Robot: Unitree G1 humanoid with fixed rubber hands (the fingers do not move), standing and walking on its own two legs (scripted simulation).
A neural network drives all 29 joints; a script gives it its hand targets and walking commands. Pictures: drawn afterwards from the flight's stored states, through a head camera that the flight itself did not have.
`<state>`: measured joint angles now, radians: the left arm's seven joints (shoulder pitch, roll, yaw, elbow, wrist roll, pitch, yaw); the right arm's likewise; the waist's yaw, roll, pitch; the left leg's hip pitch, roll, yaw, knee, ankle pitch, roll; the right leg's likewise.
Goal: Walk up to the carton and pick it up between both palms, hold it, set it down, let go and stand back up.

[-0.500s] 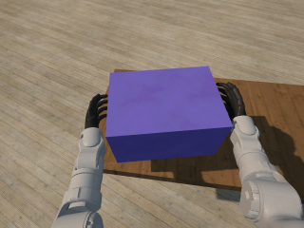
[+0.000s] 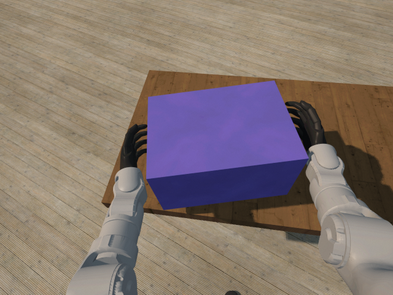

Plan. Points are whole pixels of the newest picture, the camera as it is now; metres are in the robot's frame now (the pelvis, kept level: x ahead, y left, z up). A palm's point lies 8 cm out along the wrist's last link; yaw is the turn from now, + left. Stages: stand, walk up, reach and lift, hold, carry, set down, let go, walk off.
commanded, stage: set down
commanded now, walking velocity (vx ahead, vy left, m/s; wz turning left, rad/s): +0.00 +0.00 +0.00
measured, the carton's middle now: (218, 146) +0.44 +0.00 -0.01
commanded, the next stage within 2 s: none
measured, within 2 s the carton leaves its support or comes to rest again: rests again in 0.88 s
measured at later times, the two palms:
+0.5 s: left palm (139, 167) +0.37 +0.18 -0.02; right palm (307, 135) +0.47 -0.20 +0.02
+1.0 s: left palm (141, 166) +0.37 +0.18 -0.02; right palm (306, 141) +0.46 -0.20 -0.01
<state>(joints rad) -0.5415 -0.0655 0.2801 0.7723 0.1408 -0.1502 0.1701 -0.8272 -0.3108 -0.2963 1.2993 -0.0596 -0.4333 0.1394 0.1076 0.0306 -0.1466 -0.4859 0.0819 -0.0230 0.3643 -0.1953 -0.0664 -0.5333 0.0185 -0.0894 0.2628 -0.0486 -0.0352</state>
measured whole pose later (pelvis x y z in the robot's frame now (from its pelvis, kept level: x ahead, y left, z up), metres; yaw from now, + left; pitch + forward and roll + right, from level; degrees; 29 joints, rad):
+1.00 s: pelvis -0.01 -0.01 -0.01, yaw -2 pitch +31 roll +0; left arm -0.64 -0.07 0.34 0.96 0.08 -0.39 0.18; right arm -1.01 -0.37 -0.30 1.53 -0.12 -0.54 0.14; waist 0.15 0.03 -0.24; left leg -0.75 0.09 0.01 0.39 -0.17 -0.07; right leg -0.82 0.02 -0.06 0.32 -0.03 -0.05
